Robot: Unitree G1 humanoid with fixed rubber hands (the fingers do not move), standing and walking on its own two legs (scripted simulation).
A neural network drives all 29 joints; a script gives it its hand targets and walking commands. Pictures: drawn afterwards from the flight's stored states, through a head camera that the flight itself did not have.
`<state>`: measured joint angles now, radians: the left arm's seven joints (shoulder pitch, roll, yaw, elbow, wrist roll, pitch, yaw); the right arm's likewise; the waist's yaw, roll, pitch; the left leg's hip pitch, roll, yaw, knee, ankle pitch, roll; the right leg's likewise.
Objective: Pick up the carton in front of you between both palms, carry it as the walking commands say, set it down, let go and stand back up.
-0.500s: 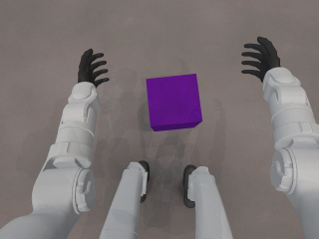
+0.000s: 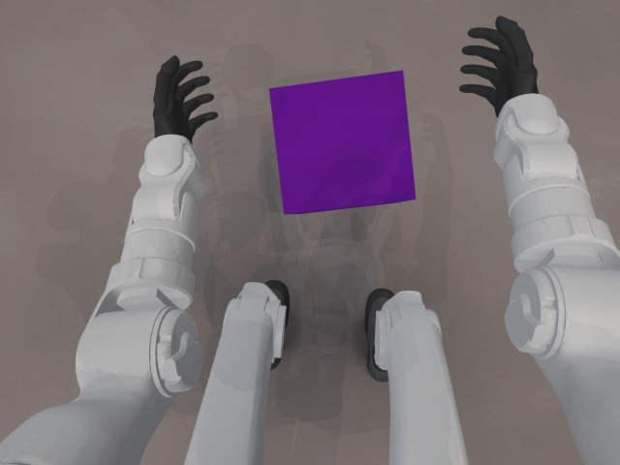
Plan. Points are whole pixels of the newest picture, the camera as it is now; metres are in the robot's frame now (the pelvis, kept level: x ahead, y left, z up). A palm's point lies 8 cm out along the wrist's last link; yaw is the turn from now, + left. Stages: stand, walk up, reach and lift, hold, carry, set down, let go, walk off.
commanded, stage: reach and lift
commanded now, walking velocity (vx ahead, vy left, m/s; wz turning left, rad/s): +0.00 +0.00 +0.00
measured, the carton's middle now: (340, 155) +0.49 -0.01 -0.43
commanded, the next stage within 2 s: none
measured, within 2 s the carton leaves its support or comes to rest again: leaves its support in 1.34 s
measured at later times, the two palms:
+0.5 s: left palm (229, 156) +0.47 +0.18 -0.34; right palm (452, 134) +0.51 -0.19 -0.34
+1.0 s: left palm (244, 150) +0.48 +0.15 -0.36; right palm (439, 136) +0.51 -0.18 -0.36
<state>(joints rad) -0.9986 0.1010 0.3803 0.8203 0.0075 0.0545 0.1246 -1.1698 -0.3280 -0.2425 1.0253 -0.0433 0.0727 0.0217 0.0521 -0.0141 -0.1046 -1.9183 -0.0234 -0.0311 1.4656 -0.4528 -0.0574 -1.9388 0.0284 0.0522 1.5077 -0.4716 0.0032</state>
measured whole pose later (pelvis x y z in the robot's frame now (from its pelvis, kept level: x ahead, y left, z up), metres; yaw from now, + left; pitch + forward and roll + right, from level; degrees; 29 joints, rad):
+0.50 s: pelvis -0.05 +0.01 -0.17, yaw +1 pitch +40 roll +3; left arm -1.36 0.23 0.20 1.04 -0.21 0.06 0.19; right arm -1.52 -0.49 0.01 1.21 0.20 0.06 -0.04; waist 0.04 0.03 0.31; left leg -2.27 -0.06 -0.02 2.07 -0.51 -0.07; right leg -2.28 0.03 0.07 2.12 -0.53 0.03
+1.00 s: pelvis -0.05 +0.01 -0.18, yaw +1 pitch +38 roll +3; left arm -1.42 0.22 0.15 1.12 -0.24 0.02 0.18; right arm -1.54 -0.44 0.06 1.24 0.23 0.04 -0.06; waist 0.03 0.03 0.34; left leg -2.27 -0.05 -0.02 2.13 -0.54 -0.07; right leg -2.29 0.03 0.06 2.18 -0.56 0.02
